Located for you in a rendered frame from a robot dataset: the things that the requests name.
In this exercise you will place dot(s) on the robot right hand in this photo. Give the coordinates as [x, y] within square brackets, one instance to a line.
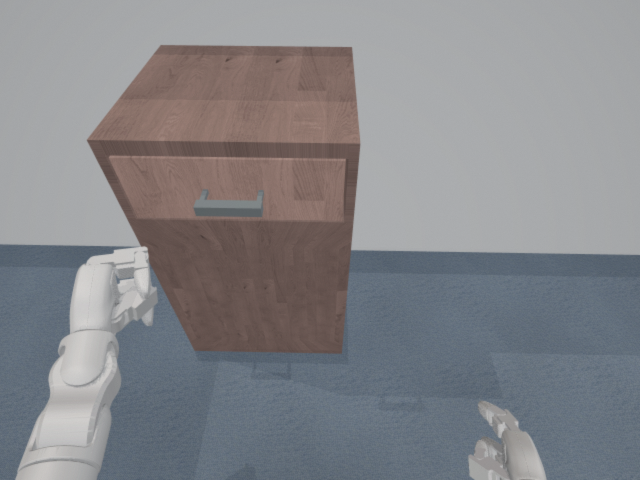
[517, 458]

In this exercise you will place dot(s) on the drawer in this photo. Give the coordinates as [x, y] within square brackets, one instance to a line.
[294, 188]

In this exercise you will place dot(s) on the handle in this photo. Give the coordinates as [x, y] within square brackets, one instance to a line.
[229, 208]

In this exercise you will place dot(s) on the robot left hand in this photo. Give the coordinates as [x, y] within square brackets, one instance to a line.
[96, 292]

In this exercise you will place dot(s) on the left robot forearm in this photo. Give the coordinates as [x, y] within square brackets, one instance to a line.
[70, 435]

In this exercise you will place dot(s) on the cabinet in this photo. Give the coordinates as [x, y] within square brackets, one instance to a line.
[244, 285]

